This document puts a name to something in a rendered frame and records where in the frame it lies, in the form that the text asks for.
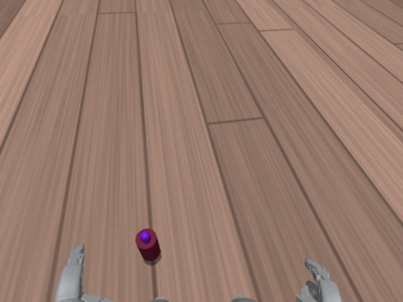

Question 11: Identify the left robot hand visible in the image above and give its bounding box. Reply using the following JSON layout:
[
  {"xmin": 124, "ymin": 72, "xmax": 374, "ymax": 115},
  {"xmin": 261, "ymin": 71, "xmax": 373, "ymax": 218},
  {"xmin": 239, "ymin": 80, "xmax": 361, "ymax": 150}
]
[{"xmin": 54, "ymin": 243, "xmax": 116, "ymax": 302}]

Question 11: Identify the right robot hand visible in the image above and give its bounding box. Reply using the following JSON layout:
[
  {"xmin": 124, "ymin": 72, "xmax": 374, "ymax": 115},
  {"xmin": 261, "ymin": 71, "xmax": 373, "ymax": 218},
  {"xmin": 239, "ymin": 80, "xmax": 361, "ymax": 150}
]
[{"xmin": 296, "ymin": 259, "xmax": 343, "ymax": 302}]

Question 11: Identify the bottle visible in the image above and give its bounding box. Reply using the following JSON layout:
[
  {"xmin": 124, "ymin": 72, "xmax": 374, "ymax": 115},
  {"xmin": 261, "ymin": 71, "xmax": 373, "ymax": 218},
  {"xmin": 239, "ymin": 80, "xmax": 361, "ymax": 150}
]
[{"xmin": 135, "ymin": 228, "xmax": 160, "ymax": 261}]

